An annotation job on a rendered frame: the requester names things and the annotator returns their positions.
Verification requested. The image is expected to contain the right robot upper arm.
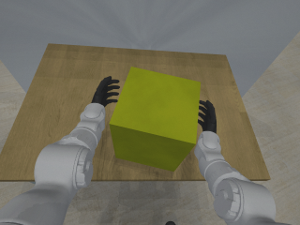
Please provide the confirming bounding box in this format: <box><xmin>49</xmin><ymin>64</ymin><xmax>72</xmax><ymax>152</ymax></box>
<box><xmin>213</xmin><ymin>177</ymin><xmax>292</xmax><ymax>225</ymax></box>

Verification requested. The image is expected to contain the right robot hand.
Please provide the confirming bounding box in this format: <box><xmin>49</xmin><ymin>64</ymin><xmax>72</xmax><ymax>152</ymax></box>
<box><xmin>198</xmin><ymin>100</ymin><xmax>217</xmax><ymax>133</ymax></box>

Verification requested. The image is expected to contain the left robot upper arm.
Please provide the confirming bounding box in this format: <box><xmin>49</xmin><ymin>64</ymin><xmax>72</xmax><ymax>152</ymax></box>
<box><xmin>0</xmin><ymin>143</ymin><xmax>94</xmax><ymax>225</ymax></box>

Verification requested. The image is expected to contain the robot right forearm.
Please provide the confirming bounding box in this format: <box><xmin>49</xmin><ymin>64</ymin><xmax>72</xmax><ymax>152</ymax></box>
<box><xmin>194</xmin><ymin>130</ymin><xmax>277</xmax><ymax>211</ymax></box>

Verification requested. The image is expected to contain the carton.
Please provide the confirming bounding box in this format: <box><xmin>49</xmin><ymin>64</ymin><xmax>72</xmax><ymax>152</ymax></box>
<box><xmin>109</xmin><ymin>67</ymin><xmax>201</xmax><ymax>172</ymax></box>

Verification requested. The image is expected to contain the robot left forearm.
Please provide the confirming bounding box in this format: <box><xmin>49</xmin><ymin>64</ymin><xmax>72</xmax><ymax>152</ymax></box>
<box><xmin>34</xmin><ymin>102</ymin><xmax>106</xmax><ymax>182</ymax></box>

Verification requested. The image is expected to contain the table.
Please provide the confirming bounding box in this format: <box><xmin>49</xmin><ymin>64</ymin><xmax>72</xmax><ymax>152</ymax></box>
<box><xmin>0</xmin><ymin>43</ymin><xmax>271</xmax><ymax>184</ymax></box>

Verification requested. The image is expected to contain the left robot hand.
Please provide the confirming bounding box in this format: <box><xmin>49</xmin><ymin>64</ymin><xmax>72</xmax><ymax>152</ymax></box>
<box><xmin>91</xmin><ymin>76</ymin><xmax>120</xmax><ymax>107</ymax></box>

